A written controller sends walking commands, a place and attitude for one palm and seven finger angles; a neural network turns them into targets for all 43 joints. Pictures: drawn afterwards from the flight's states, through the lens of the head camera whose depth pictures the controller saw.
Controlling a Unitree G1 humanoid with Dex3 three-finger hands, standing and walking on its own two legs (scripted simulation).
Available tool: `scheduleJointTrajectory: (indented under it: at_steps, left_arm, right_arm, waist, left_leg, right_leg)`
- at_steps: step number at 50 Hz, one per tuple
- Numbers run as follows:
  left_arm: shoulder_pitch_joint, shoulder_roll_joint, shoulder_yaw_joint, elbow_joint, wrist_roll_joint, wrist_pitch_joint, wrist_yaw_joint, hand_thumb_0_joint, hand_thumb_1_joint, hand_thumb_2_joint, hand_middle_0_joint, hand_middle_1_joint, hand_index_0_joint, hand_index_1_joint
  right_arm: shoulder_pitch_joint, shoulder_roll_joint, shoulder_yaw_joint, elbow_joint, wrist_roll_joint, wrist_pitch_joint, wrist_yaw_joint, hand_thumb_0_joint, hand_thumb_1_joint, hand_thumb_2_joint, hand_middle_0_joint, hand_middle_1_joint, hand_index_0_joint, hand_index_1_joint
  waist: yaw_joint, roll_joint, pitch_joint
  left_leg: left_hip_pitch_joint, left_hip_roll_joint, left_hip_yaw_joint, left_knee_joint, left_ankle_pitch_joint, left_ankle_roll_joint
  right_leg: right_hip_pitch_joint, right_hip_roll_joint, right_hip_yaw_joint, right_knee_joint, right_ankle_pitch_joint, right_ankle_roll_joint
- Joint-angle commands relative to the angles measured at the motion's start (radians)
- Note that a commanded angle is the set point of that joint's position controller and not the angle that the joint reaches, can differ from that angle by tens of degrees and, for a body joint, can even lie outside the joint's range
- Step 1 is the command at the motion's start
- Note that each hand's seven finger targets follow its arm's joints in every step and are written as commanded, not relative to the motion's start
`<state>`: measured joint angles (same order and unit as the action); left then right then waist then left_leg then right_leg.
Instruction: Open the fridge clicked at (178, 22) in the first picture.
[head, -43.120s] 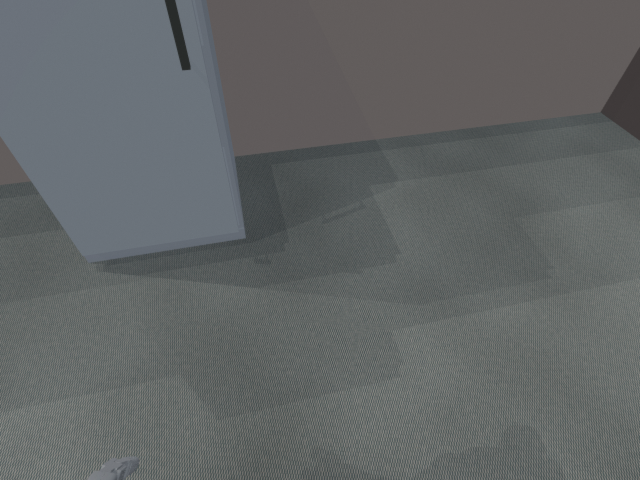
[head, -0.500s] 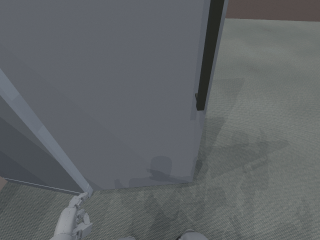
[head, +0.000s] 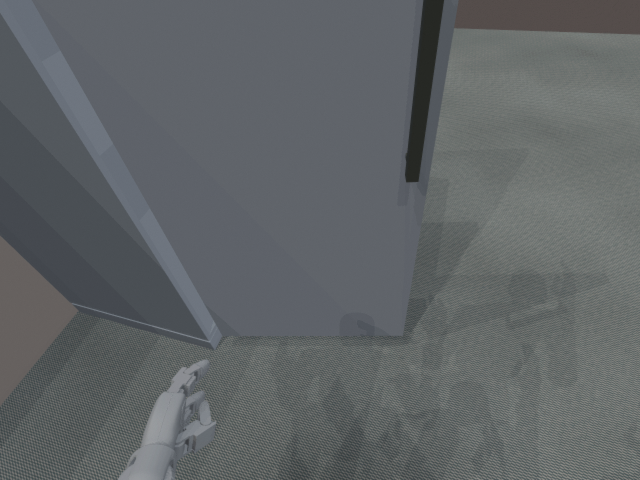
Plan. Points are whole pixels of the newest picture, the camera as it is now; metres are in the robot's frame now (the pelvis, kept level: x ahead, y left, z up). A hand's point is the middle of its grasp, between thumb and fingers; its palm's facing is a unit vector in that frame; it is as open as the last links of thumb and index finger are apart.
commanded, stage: stop stepping back and stand still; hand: right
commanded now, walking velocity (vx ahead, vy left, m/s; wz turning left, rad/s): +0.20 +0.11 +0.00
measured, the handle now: (422, 64) +0.62 -0.12 +0.22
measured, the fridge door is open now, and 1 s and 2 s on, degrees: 75 75 75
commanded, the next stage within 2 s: let the arm hang, fingers relaxed in 0.54 s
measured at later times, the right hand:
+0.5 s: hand out of the picture +0.16 -0.29 +0.15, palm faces +0.47 +0.82 -0.32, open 7.4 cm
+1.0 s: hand out of the picture +0.00 -0.21 -0.18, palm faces +0.14 +0.98 -0.17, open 6.9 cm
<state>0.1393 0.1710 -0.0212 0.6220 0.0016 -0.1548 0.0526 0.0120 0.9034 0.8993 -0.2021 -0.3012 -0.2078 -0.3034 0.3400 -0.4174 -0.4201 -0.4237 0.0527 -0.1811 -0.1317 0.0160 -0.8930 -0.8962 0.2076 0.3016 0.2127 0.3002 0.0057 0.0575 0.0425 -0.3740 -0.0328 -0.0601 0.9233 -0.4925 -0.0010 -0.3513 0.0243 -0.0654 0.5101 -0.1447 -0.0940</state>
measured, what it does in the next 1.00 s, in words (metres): steps on the spot: left foot, then right foot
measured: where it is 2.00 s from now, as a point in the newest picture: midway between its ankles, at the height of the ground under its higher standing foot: outside the picture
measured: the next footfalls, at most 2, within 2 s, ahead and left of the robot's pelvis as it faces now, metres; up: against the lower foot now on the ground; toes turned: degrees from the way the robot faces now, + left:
left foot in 0.24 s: -0.05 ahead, +0.10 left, +0.00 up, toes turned +3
right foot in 0.40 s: +0.00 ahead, -0.17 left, +0.00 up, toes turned -3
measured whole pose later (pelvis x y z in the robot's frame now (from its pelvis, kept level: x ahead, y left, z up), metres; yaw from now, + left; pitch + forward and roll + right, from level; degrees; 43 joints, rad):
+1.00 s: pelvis -0.03 -0.02 -0.01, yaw -5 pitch +0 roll +1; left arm 0.26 0.19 0.00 0.89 0.05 0.04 0.01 0.01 0.91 0.90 -0.20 -0.30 -0.20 -0.30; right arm 0.31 -0.19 -0.06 0.84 -0.02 0.06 -0.01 -0.02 -1.02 -0.89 0.21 0.30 0.21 0.30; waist 0.00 0.06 0.05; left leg -0.28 0.01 0.15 0.63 -0.35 0.04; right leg -0.34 -0.07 -0.05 0.65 -0.31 0.02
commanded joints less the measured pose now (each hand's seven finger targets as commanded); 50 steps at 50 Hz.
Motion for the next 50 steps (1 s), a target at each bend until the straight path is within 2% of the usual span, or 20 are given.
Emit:
scheduleJointTrajectory:
  at_steps: [1, 5, 8, 11, 13, 18, 19, 20, 21, 23, 28, 29, 31, 32, 34, 37, 42, 44, 46, 50]
  left_arm:
    - [-0.056, 0.152, 0.065, -0.179, 0.002, -0.048, -0.011, 0.0, 0.9, 0.9, -0.2, -0.3, -0.2, -0.3]
    - [-0.045, 0.146, 0.061, -0.184, 0.022, -0.015, -0.004, 0.0, 0.9, 0.9, -0.2, -0.3, -0.2, -0.3]
    - [-0.017, 0.152, 0.076, -0.171, 0.023, 0.011, 0.024, 0.0, 0.9, 0.9, -0.2, -0.3, -0.2, -0.3]
    - [0.006, 0.17, 0.09, -0.133, 0.003, 0.024, 0.036, 0.0, 0.9, 0.9, -0.2, -0.3, -0.2, -0.3]
    - [0.005, 0.169, 0.071, -0.106, 0.025, 0.014, 0.01, 0.0, 0.9, 0.9, -0.2, -0.3, -0.2, -0.3]
    - [0.005, 0.164, 0.068, -0.083, 0.008, -0.017, 0.07, 0.0, 0.9, 0.9, -0.2, -0.3, -0.2, -0.3]
    - [0.006, 0.18, 0.067, -0.101, 0.008, -0.036, 0.074, 0.0, 0.9, 0.9, -0.2, -0.3, -0.2, -0.3]
    - [0.013, 0.2, 0.063, -0.116, 0.009, -0.049, 0.066, 0.0, 0.9, 0.9, -0.2, -0.3, -0.2, -0.3]
    - [0.007, 0.177, 0.055, -0.128, 0.009, -0.058, 0.053, 0.0, 0.9, 0.9, -0.2, -0.3, -0.2, -0.3]
    - [0.015, 0.157, 0.059, -0.114, 0.015, -0.068, 0.034, 0.0, 0.9, 0.9, -0.2, -0.3, -0.2, -0.3]
    - [-0.008, 0.146, 0.055, -0.149, 0.014, -0.058, -0.003, 0.0, 0.9, 0.9, -0.2, -0.3, -0.2, -0.3]
    - [-0.015, 0.147, 0.061, -0.161, 0.013, -0.051, -0.004, 0.0, 0.9, 0.9, -0.2, -0.3, -0.2, -0.3]
    - [-0.017, 0.136, 0.078, -0.171, 0.005, -0.031, -0.001, 0.0, 0.9, 0.9, -0.2, -0.3, -0.2, -0.3]
    - [-0.024, 0.224, 0.093, -0.014, 0.012, 0.002, -0.072, 0.0, 0.9, 0.9, -0.2, -0.3, -0.2, -0.3]
    - [0.092, 0.132, 0.092, 0.034, 0.008, 0.078, -0.06, 0.0, 0.9, 0.9, -0.2, -0.3, -0.2, -0.3]
    - [0.118, 0.129, 0.062, 0.013, 0.021, 0.139, -0.062, 0.0, 0.9, 0.9, -0.2, -0.3, -0.2, -0.3]
    - [0.148, 0.11, 0.062, 0.111, 0.041, 0.172, -0.056, 0.0, 0.9, 0.9, -0.2, -0.3, -0.2, -0.3]
    - [0.148, 0.184, 0.068, 0.137, 0.042, 0.16, -0.05, 0.0, 0.9, 0.9, -0.2, -0.3, -0.2, -0.3]
    - [0.082, 0.241, 0.073, 0.152, 0.055, 0.167, -0.035, 0.0, 0.9, 0.9, -0.2, -0.3, -0.2, -0.3]
    - [0.066, 0.123, 0.052, 0.22, 0.039, 0.16, -0.02, 0.0, 0.9, 0.9, -0.2, -0.3, -0.2, -0.3]
  right_arm:
    - [0.203, -0.166, -0.12, -0.451, -0.006, -0.064, -0.02, 0.0, -0.9, -0.9, 0.2, 0.3, 0.2, 0.3]
    - [0.309, -0.183, -0.151, -0.424, -0.016, -0.057, -0.034, 0.0, -0.9, -0.9, 0.2, 0.3, 0.2, 0.3]
    - [0.257, -0.19, -0.149, -0.337, -0.02, -0.024, -0.048, 0.0, -0.9, -0.9, 0.2, 0.3, 0.2, 0.3]
    - [0.1, -0.225, -0.15, -0.322, -0.009, -0.018, -0.037, 0.0, -0.9, -0.9, 0.2, 0.3, 0.2, 0.3]
    - [-0.067, -0.3, -0.209, -0.285, 0.001, -0.041, -0.033, 0.0, -0.9, -0.9, 0.2, 0.3, 0.2, 0.3]
    - [-0.087, -0.096, 0.025, -0.147, -0.029, -0.024, -0.036, 0.0, -0.9, -0.9, 0.2, 0.3, 0.2, 0.3]
    - [-0.086, -0.097, 0.033, -0.18, -0.026, -0.032, -0.032, 0.0, -0.9, -0.9, 0.2, 0.3, 0.2, 0.3]
    - [-0.124, -0.116, 0.01, -0.259, -0.027, -0.054, -0.036, 0.0, -0.9, -0.9, 0.2, 0.3, 0.2, 0.3]
    - [-0.166, -0.154, -0.022, -0.312, -0.038, -0.078, -0.04, 0.0, -0.9, -0.9, 0.2, 0.3, 0.2, 0.3]
    - [-0.046, -0.252, -0.134, -0.335, -0.024, -0.097, -0.031, 0.0, -0.9, -0.9, 0.2, 0.3, 0.2, 0.3]
    - [0.239, -0.216, -0.191, -0.374, -0.015, -0.086, -0.039, 0.0, -0.9, -0.9, 0.2, 0.3, 0.2, 0.3]
    - [0.299, -0.215, -0.196, -0.315, -0.015, -0.077, -0.039, 0.0, -0.9, -0.9, 0.2, 0.3, 0.2, 0.3]
    - [0.22, -0.229, -0.206, -0.268, -0.005, -0.064, -0.037, 0.0, -0.9, -0.9, 0.2, 0.3, 0.2, 0.3]
    - [0.177, 0.011, 0.227, 0.467, -0.125, 0.113, 0.088, 0.0, -0.9, -0.9, 0.2, 0.3, 0.2, 0.3]
    - [0.098, 0.072, 0.25, 0.507, -0.107, 0.18, 0.118, 0.0, -0.9, -0.9, 0.2, 0.3, 0.2, 0.3]
    - [-0.006, 0.079, 0.302, 0.609, -0.091, 0.183, 0.112, 0.0, -0.9, -0.9, 0.2, 0.3, 0.2, 0.3]
    - [-0.065, 0.055, 0.331, 0.931, -0.081, 0.19, 0.114, 0.0, -0.9, -0.9, 0.2, 0.3, 0.2, 0.3]
    - [-0.048, 0.088, 0.351, 1.018, -0.074, 0.199, 0.122, 0.0, -0.9, -0.9, 0.2, 0.3, 0.2, 0.3]
    - [-0.034, 0.125, 0.363, 1.096, -0.076, 0.207, 0.127, 0.0, -0.9, -0.9, 0.2, 0.3, 0.2, 0.3]
    - [0.003, 0.118, 0.351, 1.26, -0.074, 0.184, 0.126, 0.0, -0.9, -0.9, 0.2, 0.3, 0.2, 0.3]
  waist:
    - [-0.027, -0.276, -0.174]
    - [-0.033, -0.379, -0.123]
    - [-0.039, -0.23, -0.155]
    - [-0.012, 0.18, -0.073]
    - [0.042, 0.172, -0.026]
    - [0.023, -0.166, -0.002]
    - [0.026, -0.264, 0.01]
    - [0.025, -0.452, 0.008]
    - [0.028, -0.436, 0.045]
    - [0.012, -0.179, -0.019]
    - [-0.037, -0.349, -0.107]
    - [-0.05, -0.235, -0.121]
    - [-0.039, 0.229, -0.104]
    - [0.0, 0.094, -0.046]
    - [0.033, 0.05, -0.095]
    - [0.038, 0.256, -0.082]
    - [0.041, 0.131, -0.035]
    - [0.025, -0.131, -0.065]
    - [-0.004, -0.256, -0.034]
    - [-0.02, -0.296, -0.066]
  left_leg:
    - [0.074, -0.02, 0.086, 0.019, 0.107, 0.007]
    - [0.298, -0.065, 0.207, -0.182, 0.036, 0.031]
    - [0.439, -0.055, 0.216, -0.491, -0.037, 0.075]
    - [0.05, 0.391, -0.342, -0.789, -0.054, 0.256]
    - [-0.196, 0.45, -0.341, -0.769, -0.132, 0.267]
    - [-0.117, 0.198, -0.024, -0.486, -0.172, 0.137]
    - [-0.153, 0.134, 0.018, -0.325, -0.107, 0.097]
    - [-0.257, 0.026, 0.109, -0.109, -0.07, 0.03]
    - [-0.293, -0.002, 0.098, 0.066, -0.086, 0.013]
    - [-0.202, 0.056, 0.038, 0.093, -0.02, 0.011]
    - [0.341, 0.011, 0.15, -0.306, 0.118, 0.021]
    - [0.428, 0.033, 0.08, -0.38, 0.06, 0.046]
    - [0.284, 0.375, -0.538, -0.721, -0.135, 0.204]
    - [0.196, 0.529, -0.296, -0.563, 0.545, 0.206]
    - [0.046, 0.364, -0.183, -0.512, 0.367, 0.2]
    - [0.101, 0.285, 0.039, -0.427, 0.792, 0.193]
    - [0.047, 0.24, 0.061, -0.446, 0.544, 0.101]
    - [-0.06, 0.127, 0.102, -0.35, 0.18, 0.023]
    - [0.084, 0.071, 0.106, -0.328, 0.051, 0.014]
    - [0.201, 0.133, 0.022, -0.491, 0.323, 0.048]
  right_leg:
    - [0.035, -0.241, 0.314, -0.48, -0.514, 0.147]
    - [-0.161, -0.194, 0.162, -0.506, -0.555, 0.146]
    - [-0.154, -0.135, 0.084, -0.275, -0.507, 0.133]
    - [-0.191, -0.021, 0.08, 0.606, -0.264, 0.091]
    - [-0.126, -0.146, 0.175, 0.727, -0.196, 0.117]
    - [0.187, -0.037, -0.031, 0.029, -0.269, 0.058]
    - [0.225, -0.087, 0.083, -0.094, -0.328, 0.03]
    - [0.262, -0.266, 0.414, -0.223, -0.353, -0.034]
    - [0.192, -0.39, 0.629, -0.327, -0.362, -0.109]
    - [0.12, -0.389, 0.574, -0.299, -0.261, -0.13]
    - [-0.201, -0.215, 0.133, -0.133, -0.445, 0.006]
    - [-0.289, -0.152, 0.067, 0.029, -0.482, 0.039]
    - [-0.383, -0.003, 0.026, 0.596, -0.443, 0.085]
    - [-0.482, -0.143, 0.117, 0.705, -0.476, 0.08]
    - [-0.255, -0.113, 0.073, 0.68, -0.464, 0.095]
    - [-0.177, -0.079, -0.005, 0.492, -0.372, 0.099]
    - [0.106, -0.031, -0.036, 0.088, -0.105, 0.093]
    - [0.202, -0.193, 0.188, -0.038, 0.062, 0.026]
    - [-0.022, -0.301, 0.302, -0.172, -0.264, -0.048]
    - [-0.006, -0.136, 0.084, -0.045, -0.088, 0.056]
